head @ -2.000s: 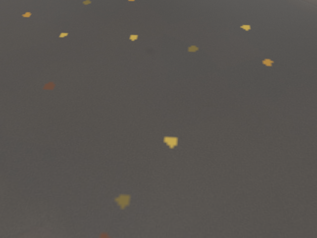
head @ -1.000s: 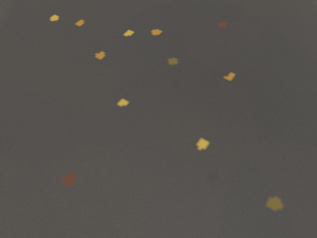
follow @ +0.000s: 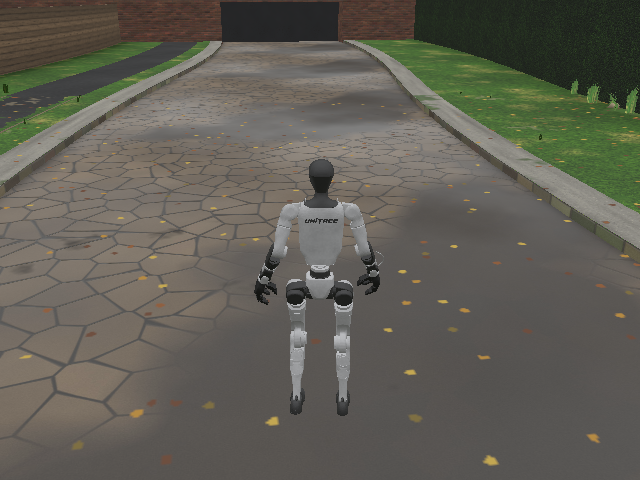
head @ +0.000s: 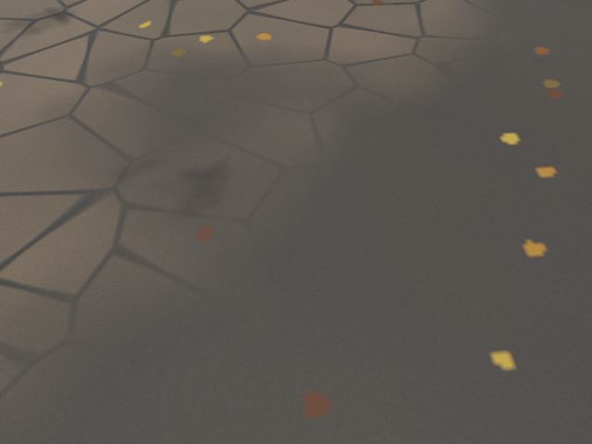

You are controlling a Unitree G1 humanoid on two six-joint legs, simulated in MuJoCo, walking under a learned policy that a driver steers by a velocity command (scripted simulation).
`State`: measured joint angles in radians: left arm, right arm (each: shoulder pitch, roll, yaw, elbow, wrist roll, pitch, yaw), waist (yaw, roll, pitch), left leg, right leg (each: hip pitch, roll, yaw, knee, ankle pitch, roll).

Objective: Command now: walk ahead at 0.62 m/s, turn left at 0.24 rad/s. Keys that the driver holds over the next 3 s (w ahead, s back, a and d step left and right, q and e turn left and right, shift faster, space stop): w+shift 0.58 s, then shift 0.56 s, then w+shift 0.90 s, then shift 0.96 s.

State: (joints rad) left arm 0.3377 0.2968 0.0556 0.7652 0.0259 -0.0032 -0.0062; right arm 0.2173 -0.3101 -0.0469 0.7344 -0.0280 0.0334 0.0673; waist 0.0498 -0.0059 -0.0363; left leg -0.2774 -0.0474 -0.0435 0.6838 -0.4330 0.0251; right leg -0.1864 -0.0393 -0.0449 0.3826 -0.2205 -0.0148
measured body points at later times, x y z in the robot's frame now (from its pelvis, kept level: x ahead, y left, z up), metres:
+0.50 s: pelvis +0.27 -0.02 -0.04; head +0.30 -0.02 +0.41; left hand +0.48 +0.24 -0.11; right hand +0.23 -0.30 -0.17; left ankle -0.01 +0.10 -0.70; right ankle +0.40 -0.11 -0.75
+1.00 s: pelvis +0.61 +0.02 -0.03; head +0.66 +0.04 +0.42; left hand +0.63 +0.28 -0.18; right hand +0.74 -0.23 -0.15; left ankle +0.74 +0.08 -0.75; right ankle +0.47 -0.12 -0.66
